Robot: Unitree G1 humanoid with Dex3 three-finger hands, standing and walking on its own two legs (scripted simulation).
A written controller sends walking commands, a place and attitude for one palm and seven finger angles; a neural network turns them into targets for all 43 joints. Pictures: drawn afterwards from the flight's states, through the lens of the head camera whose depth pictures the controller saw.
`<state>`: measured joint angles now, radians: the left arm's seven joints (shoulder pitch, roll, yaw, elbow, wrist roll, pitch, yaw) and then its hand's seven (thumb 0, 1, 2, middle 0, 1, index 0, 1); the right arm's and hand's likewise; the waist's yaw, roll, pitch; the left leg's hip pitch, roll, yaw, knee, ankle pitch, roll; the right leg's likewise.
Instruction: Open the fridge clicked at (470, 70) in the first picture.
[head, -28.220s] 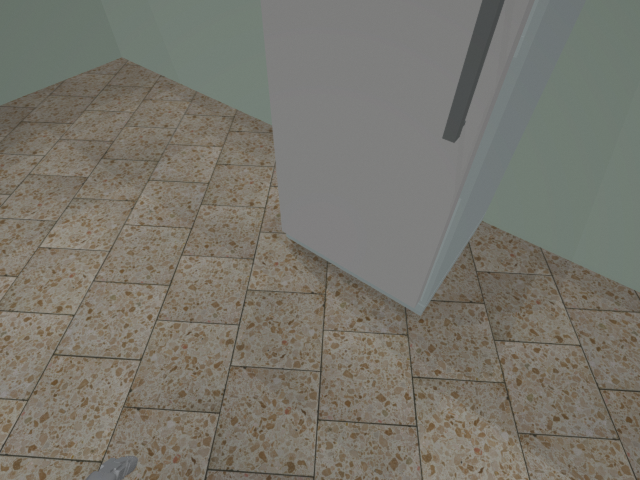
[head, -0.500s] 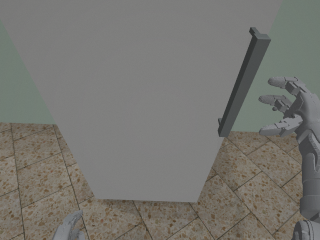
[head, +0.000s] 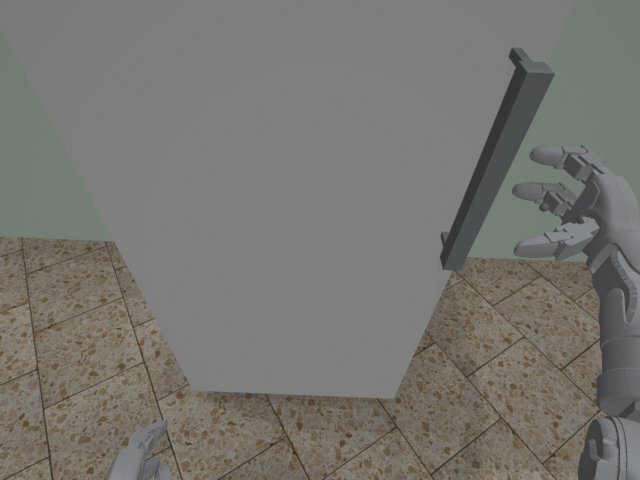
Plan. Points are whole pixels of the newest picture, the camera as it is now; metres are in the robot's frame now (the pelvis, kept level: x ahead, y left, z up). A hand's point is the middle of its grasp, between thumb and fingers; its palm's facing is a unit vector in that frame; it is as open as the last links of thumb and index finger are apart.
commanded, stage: move the hooked fingers beside the handle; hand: right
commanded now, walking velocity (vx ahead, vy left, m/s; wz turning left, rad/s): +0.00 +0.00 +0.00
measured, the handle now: (478, 176) +0.46 -0.16 +0.17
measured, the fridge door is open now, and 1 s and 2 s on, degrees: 0 0 0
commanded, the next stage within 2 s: feel for the door with the fingertips in 0.46 s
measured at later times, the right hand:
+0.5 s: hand (552, 211) +0.39 -0.22 +0.18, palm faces -0.01 +1.00 -0.01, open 14.0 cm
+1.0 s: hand (511, 206) +0.40 -0.18 +0.18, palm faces -0.02 +1.00 +0.00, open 14.0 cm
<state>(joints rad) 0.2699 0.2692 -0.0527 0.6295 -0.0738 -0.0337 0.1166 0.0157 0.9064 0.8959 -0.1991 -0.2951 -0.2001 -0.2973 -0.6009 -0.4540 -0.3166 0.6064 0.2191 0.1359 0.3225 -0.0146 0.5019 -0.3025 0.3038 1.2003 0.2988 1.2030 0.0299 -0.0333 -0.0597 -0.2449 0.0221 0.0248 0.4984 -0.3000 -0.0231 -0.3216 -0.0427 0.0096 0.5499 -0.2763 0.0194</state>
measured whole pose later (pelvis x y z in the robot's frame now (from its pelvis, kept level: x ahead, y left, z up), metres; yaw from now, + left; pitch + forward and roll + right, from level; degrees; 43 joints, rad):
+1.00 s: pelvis +0.00 +0.00 +0.00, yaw +1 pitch +2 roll +1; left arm 0.26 0.25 -0.06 0.63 -0.07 -0.02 0.11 0.02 0.91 0.90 -0.20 -0.30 -0.20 -0.30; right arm -0.56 -0.36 -0.27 0.50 0.21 0.17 0.23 -0.01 0.50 -0.30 0.30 1.20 0.30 1.20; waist 0.03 -0.03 -0.06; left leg -0.23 0.02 0.01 0.50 -0.30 -0.02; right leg -0.30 -0.04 0.00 0.54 -0.28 0.02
